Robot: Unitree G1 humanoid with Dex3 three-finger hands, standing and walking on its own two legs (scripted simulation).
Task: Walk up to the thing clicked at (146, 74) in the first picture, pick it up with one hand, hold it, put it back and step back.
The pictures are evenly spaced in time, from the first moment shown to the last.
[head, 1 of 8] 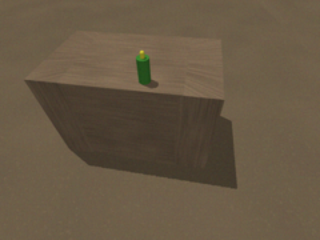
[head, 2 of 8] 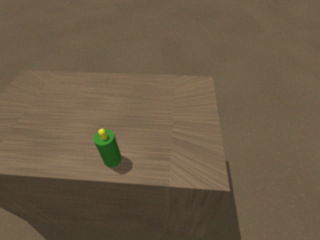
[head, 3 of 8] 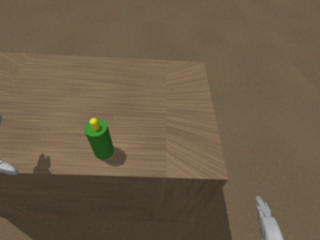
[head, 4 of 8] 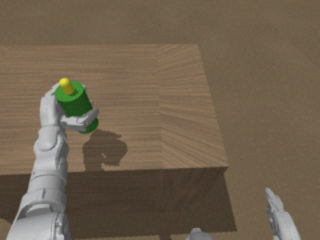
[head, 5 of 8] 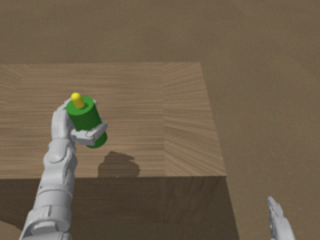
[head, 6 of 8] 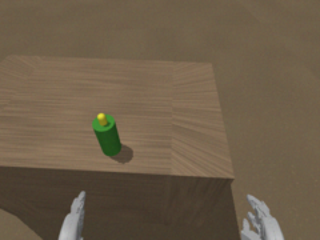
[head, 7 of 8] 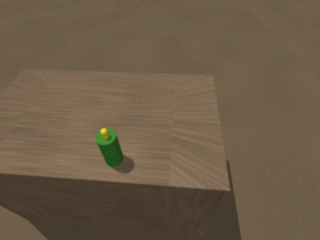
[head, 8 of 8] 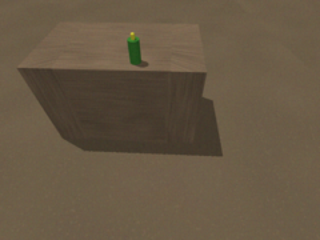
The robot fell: no
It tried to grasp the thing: yes
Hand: left
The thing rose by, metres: 0.24
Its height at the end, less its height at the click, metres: +0.00
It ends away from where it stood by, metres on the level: 0.01
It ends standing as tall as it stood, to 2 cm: yes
